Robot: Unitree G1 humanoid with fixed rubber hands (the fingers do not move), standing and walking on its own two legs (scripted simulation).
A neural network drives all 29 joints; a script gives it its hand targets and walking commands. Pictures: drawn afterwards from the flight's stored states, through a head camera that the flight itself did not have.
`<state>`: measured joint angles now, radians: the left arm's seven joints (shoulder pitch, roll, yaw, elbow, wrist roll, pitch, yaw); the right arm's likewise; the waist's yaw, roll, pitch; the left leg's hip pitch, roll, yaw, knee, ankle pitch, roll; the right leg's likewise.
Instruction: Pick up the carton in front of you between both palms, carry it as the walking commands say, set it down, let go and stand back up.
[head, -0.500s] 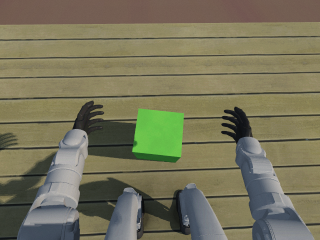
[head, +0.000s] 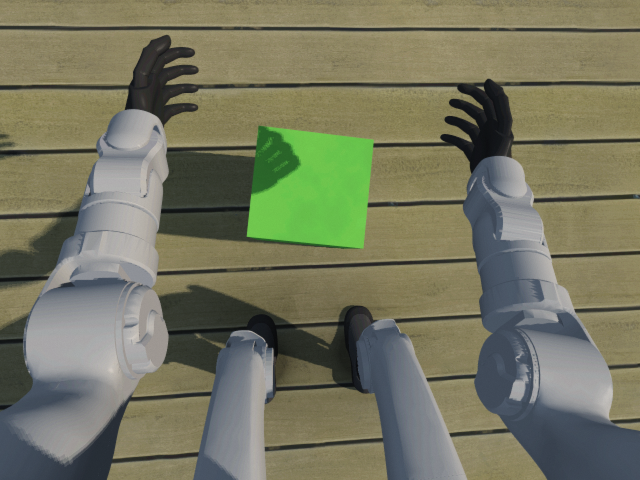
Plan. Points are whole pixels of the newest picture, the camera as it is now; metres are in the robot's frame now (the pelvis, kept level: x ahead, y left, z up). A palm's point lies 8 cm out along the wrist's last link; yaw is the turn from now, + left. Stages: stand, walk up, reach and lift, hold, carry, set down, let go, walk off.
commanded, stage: reach and lift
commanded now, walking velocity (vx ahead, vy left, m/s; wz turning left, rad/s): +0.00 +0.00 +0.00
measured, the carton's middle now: (308, 196) +0.47 -0.02 -0.50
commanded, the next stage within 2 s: none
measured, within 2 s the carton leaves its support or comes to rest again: leaves its support in 1.52 s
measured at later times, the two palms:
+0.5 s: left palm (203, 174) +0.50 +0.17 -0.36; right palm (419, 195) +0.44 -0.21 -0.36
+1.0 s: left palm (220, 184) +0.49 +0.15 -0.44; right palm (404, 195) +0.45 -0.20 -0.43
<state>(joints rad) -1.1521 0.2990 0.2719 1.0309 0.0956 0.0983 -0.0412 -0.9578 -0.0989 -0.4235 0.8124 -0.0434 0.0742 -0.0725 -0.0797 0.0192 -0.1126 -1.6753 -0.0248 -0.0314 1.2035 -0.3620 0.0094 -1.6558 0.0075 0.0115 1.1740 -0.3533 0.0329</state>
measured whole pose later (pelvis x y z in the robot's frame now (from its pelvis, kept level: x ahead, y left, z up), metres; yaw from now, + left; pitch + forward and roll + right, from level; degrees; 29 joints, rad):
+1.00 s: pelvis -0.05 -0.01 -0.26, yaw -2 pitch +39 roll -2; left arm -1.37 0.40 -0.03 1.14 -0.22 0.01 0.09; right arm -1.28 -0.26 -0.13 1.08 0.27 -0.01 -0.15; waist -0.05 -0.02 0.28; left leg -2.30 -0.03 -0.04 2.20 -0.58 -0.01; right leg -2.29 0.05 0.01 2.17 -0.56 0.05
